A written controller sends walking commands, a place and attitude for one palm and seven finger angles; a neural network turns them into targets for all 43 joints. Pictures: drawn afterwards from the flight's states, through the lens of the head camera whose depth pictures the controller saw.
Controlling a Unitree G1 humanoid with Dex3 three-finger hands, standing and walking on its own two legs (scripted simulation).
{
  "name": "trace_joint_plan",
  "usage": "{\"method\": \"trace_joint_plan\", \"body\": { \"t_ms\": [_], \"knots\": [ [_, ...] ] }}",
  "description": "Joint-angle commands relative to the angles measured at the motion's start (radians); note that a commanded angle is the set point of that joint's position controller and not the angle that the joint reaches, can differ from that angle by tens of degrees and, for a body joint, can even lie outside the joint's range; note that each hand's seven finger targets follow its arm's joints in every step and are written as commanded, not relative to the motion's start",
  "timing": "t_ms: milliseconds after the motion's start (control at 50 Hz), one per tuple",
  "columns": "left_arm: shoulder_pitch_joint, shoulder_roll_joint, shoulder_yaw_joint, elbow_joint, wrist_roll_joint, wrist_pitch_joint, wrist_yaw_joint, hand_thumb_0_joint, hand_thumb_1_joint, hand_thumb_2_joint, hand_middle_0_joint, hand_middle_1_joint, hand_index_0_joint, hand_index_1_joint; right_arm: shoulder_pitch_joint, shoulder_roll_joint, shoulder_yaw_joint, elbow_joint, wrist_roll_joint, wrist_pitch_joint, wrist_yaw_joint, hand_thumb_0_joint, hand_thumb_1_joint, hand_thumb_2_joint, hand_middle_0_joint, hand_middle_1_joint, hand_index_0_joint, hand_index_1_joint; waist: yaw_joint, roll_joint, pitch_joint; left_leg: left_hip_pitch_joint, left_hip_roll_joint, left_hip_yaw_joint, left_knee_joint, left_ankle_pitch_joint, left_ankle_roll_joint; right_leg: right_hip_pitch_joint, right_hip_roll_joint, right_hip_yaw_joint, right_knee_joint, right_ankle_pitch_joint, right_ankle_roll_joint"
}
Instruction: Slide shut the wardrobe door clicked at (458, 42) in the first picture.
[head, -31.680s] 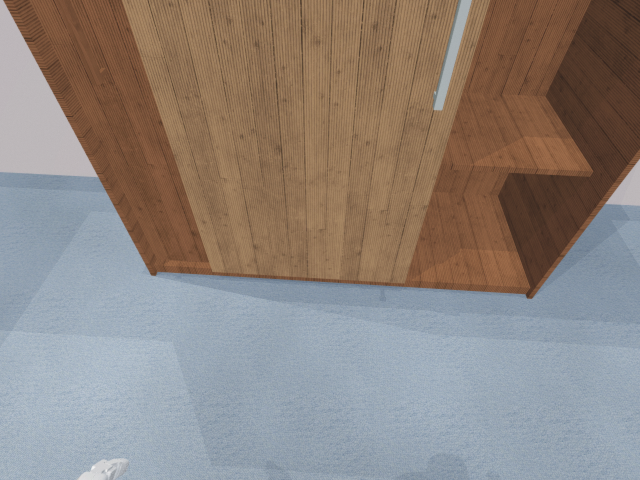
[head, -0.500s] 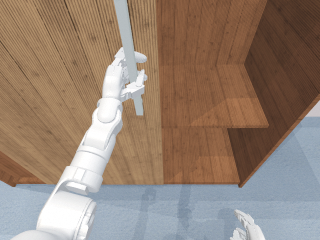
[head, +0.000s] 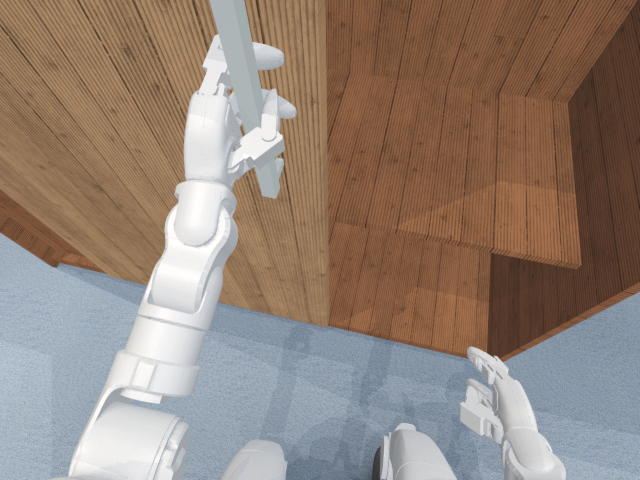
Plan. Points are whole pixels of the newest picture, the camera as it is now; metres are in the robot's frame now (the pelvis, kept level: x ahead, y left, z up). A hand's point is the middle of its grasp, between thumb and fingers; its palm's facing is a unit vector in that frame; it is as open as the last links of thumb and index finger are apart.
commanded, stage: step sideways, sliding the door along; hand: left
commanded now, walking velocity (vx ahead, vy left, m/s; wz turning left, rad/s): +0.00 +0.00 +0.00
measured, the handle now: (255, 82) +0.45 +0.14 +0.20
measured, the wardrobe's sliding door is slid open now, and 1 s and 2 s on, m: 0.47 0.38 0.35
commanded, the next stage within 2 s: stop walking and hold the door there in 1.16 s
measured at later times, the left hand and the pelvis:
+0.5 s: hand (307, 136) +0.41 +0.08 +0.17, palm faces +0.23 -0.97 -0.03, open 5.9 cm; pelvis +0.06 -0.06 +0.01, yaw +3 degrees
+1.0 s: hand (368, 156) +0.39 +0.02 +0.17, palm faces +0.03 -1.00 -0.02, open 6.2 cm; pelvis +0.07 -0.07 +0.00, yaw +0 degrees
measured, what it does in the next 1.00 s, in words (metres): walks ahead: right foot, then left foot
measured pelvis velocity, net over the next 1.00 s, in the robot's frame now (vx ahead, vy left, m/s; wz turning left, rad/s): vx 0.07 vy -0.07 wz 0.01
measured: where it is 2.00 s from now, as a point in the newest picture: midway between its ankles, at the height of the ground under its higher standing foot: outside the picture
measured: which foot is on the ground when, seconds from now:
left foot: down 0.00-0.12, up 0.14-0.18, down 0.20-1.00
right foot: up 0.00-0.04, down 0.06-1.00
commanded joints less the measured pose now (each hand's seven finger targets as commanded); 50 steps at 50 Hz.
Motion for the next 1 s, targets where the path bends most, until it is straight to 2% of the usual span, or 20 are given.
{"method": "trace_joint_plan", "body": {
  "t_ms": [0,40,80,120,160,200,240,300,340,380,420,460,520,600,660,720,760,880,940,980],
  "knots": [
    [-0.503,-0.137,-0.26,-0.402,0.039,-0.135,-0.102,0.0,0.9,0.9,-0.45,-1.4,-0.45,-1.4,-0.061,-0.107,-0.024,-0.14,0.021,-0.041,-0.002,0.0,-0.9,-0.9,0.2,0.3,0.2,0.3,-0.157,0.14,-0.548,0.236,0.166,0.056,0.075,0.709,0.155,0.236,0.019,-0.101,-0.244,0.319,0.023],
    [-0.477,-0.115,-0.246,-0.413,0.051,-0.137,-0.099,0.0,0.9,0.9,-0.45,-1.4,-0.45,-1.4,-0.054,-0.084,-0.021,-0.126,0.025,-0.059,-0.009,0.0,-0.9,-0.9,0.2,0.3,0.2,0.3,-0.159,0.029,-0.546,0.114,0.042,0.119,0.202,0.531,0.104,0.373,-0.065,-0.038,-0.332,0.759,0.006],
    [-0.415,-0.063,-0.198,-0.432,0.059,-0.132,-0.091,0.0,0.9,0.9,-0.45,-1.4,-0.45,-1.4,-0.061,-0.073,-0.04,-0.102,0.023,-0.08,-0.023,0.0,-0.9,-0.9,0.2,0.3,0.2,0.3,-0.141,-0.316,-0.572,-0.11,-0.106,0.076,0.327,0.007,0.06,0.541,-0.201,0.193,-0.291,1.239,-0.104],
    [-0.348,-0.129,-0.255,-0.493,0.052,-0.119,-0.09,0.0,0.9,0.9,-0.45,-1.4,-0.45,-1.4,-0.048,-0.04,-0.013,-0.081,0.013,-0.097,-0.032,0.0,-0.9,-0.9,0.2,0.3,0.2,0.3,-0.142,-0.199,-0.567,-0.103,-0.084,0.038,0.119,-0.088,0.093,0.504,-0.22,0.181,-0.262,1.187,-0.086],
    [-0.361,-0.147,-0.28,-0.571,0.045,-0.134,-0.083,0.0,0.9,0.9,-0.45,-1.4,-0.45,-1.4,-0.049,-0.063,-0.023,-0.073,0.004,-0.119,-0.037,0.0,-0.9,-0.9,0.2,0.3,0.2,0.3,-0.157,-0.099,-0.664,0.168,0.01,0.067,-0.146,0.444,0.113,0.38,-0.15,0.064,-0.137,1.033,-0.012],
    [-0.314,-0.184,-0.319,-0.601,0.021,-0.145,-0.086,0.0,0.9,0.9,-0.45,-1.4,-0.45,-1.4,-0.048,-0.107,-0.035,-0.121,0.008,-0.127,-0.018,0.0,-0.9,-0.9,0.2,0.3,0.2,0.3,-0.139,0.19,-0.68,0.394,0.268,-0.099,-0.147,1.036,0.227,0.097,-0.041,-0.015,0.027,0.199,0.051],
    [-0.328,-0.172,-0.314,-0.627,0.038,-0.163,-0.087,0.0,0.9,0.9,-0.45,-1.4,-0.45,-1.4,-0.053,-0.082,-0.028,-0.141,0.006,-0.147,0.002,0.0,-0.9,-0.9,0.2,0.3,0.2,0.3,-0.135,0.254,-0.598,0.459,0.227,0.028,-0.032,1.101,0.206,0.035,-0.032,-0.008,-0.09,0.042,0.014],
    [-0.276,-0.143,-0.3,-0.625,0.062,-0.169,-0.086,0.0,0.9,0.9,-0.45,-1.4,-0.45,-1.4,-0.033,-0.096,-0.026,-0.139,0.023,-0.174,0.004,0.0,-0.9,-0.9,0.2,0.3,0.2,0.3,-0.135,-0.014,-0.594,0.304,0.094,0.135,0.157,0.826,0.12,0.277,-0.042,-0.041,-0.357,0.674,0.037],
    [-0.218,-0.12,-0.288,-0.637,0.07,-0.167,-0.083,0.0,0.9,0.9,-0.45,-1.4,-0.45,-1.4,-0.04,-0.081,-0.037,-0.132,0.017,-0.173,-0.009,0.0,-0.9,-0.9,0.2,0.3,0.2,0.3,-0.132,-0.304,-0.611,0.008,-0.032,0.125,0.195,0.214,0.071,0.476,-0.186,0.193,-0.285,1.27,-0.039],
    [-0.138,-0.16,-0.332,-0.694,0.066,-0.166,-0.078,0.0,0.9,0.9,-0.45,-1.4,-0.45,-1.4,-0.024,-0.055,-0.02,-0.124,0.011,-0.177,-0.016,0.0,-0.9,-0.9,0.2,0.3,0.2,0.3,-0.113,-0.268,-0.625,-0.094,-0.058,0.085,0.092,-0.035,0.088,0.532,-0.229,0.232,-0.231,1.377,-0.062],
    [-0.131,-0.196,-0.376,-0.773,0.064,-0.172,-0.068,0.0,0.9,0.9,-0.45,-1.4,-0.45,-1.4,-0.038,-0.066,-0.021,-0.113,0.003,-0.182,-0.016,0.0,-0.9,-0.9,0.2,0.3,0.2,0.3,-0.141,-0.114,-0.696,0.127,0.014,0.109,-0.132,0.441,0.107,0.421,-0.158,0.127,-0.148,1.187,-0.008],
    [-0.088,-0.225,-0.409,-0.787,0.055,-0.179,-0.082,0.0,0.9,0.9,-0.45,-1.4,-0.45,-1.4,-0.048,-0.101,-0.038,-0.155,0.005,-0.182,0.001,0.0,-0.9,-0.9,0.2,0.3,0.2,0.3,-0.126,0.023,-0.717,0.365,0.192,0.049,-0.096,0.982,0.176,0.173,-0.06,0.033,-0.082,0.517,0.042],
    [-0.074,-0.264,-0.461,-0.776,0.069,-0.195,-0.085,0.0,0.9,0.9,-0.45,-1.4,-0.45,-1.4,-0.037,-0.076,-0.016,-0.18,0.01,-0.201,0.018,0.0,-0.9,-0.9,0.2,0.3,0.2,0.3,-0.127,0.174,-0.624,0.431,0.186,0.133,0.017,1.125,0.172,0.065,-0.024,-0.035,-0.146,0.217,0.021],
    [-0.071,-0.185,-0.401,-0.797,0.084,-0.204,-0.084,0.0,0.9,0.9,-0.45,-1.4,-0.45,-1.4,-0.037,-0.102,-0.021,-0.167,0.014,-0.193,0.01,0.0,-0.9,-0.9,0.2,0.3,0.2,0.3,-0.153,-0.142,-0.63,0.237,0.114,0.15,0.133,0.863,0.11,0.261,-0.074,0.024,-0.238,0.92,0.012],
    [-0.016,-0.185,-0.4,-0.821,0.079,-0.218,-0.083,0.0,0.9,0.9,-0.45,-1.4,-0.45,-1.4,-0.048,-0.08,-0.019,-0.154,0.0,-0.18,0.005,0.0,-0.9,-0.9,0.2,0.3,0.2,0.3,-0.15,-0.182,-0.663,0.172,0.067,0.16,0.013,0.583,0.084,0.33,-0.124,0.107,-0.18,1.228,-0.02],
    [0.025,-0.199,-0.41,-0.826,0.07,-0.225,-0.093,0.0,0.9,0.9,-0.45,-1.4,-0.45,-1.4,-0.057,-0.103,-0.029,-0.176,-0.013,-0.168,0.02,0.0,-0.9,-0.9,0.2,0.3,0.2,0.3,-0.139,0.166,-0.62,0.389,0.291,0.081,-0.133,1.192,0.157,0.026,-0.036,-0.009,0.011,0.237,0.03],
    [0.025,-0.211,-0.412,-0.763,0.089,-0.21,-0.096,0.0,0.9,0.9,-0.45,-1.4,-0.45,-1.4,-0.037,-0.083,-0.021,-0.192,-0.013,-0.151,0.033,0.0,-0.9,-0.9,0.2,0.3,0.2,0.3,-0.126,0.139,-0.571,0.452,0.308,0.133,-0.076,1.212,0.169,-0.055,-0.016,-0.036,-0.018,0.024,0.024],
    [-0.04,-0.143,-0.362,-0.789,0.09,-0.201,-0.088,0.0,0.9,0.9,-0.45,-1.4,-0.45,-1.4,-0.073,-0.072,-0.008,-0.19,0.012,-0.134,0.033,0.0,-0.9,-0.9,0.2,0.3,0.2,0.3,-0.142,0.088,-0.563,0.262,0.24,0.19,0.163,0.953,0.118,0.237,-0.019,-0.075,-0.275,0.531,0.021],
    [0.036,-0.093,-0.323,-0.8,0.081,-0.189,-0.064,0.0,0.9,0.9,-0.45,-1.4,-0.45,-1.4,-0.072,-0.038,-0.011,-0.186,0.014,-0.14,0.006,0.0,-0.9,-0.9,0.2,0.3,0.2,0.3,-0.124,-0.346,-0.613,-0.059,-0.007,0.151,0.254,-0.039,0.046,0.468,-0.247,0.284,-0.244,1.595,-0.145],
    [0.077,-0.129,-0.358,-0.863,0.071,-0.183,-0.063,0.0,0.9,0.9,-0.45,-1.4,-0.45,-1.4,-0.035,-0.033,0.001,-0.157,-0.007,-0.151,-0.001,0.0,-0.9,-0.9,0.2,0.3,0.2,0.3,-0.137,-0.31,-0.618,-0.078,0.004,0.135,-0.018,-0.065,0.058,0.509,-0.23,0.221,-0.188,1.588,-0.109]
  ]
}}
